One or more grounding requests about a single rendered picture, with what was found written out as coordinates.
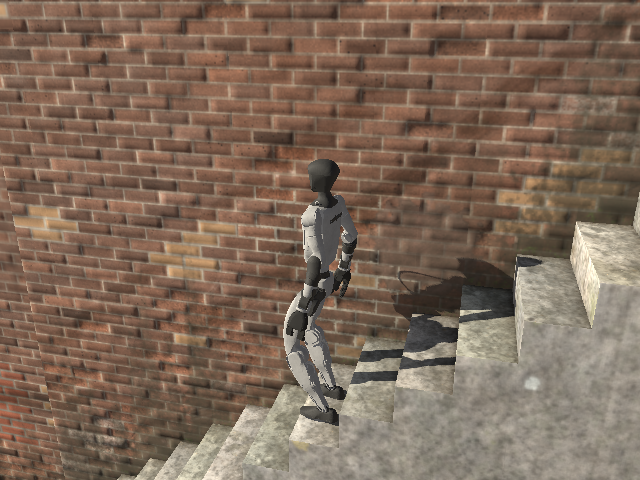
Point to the left robot shin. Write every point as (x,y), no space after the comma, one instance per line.
(306,376)

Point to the left robot foot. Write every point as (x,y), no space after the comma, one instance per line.
(313,412)

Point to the left robot forearm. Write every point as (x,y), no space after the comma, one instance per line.
(313,277)

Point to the right robot forearm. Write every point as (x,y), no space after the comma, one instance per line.
(346,255)

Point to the right robot hand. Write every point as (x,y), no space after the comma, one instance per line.
(340,276)

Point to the left robot upper arm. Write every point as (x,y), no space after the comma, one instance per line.
(311,221)

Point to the right robot upper arm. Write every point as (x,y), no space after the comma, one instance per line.
(350,233)

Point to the left robot hand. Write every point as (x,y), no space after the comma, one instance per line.
(297,321)

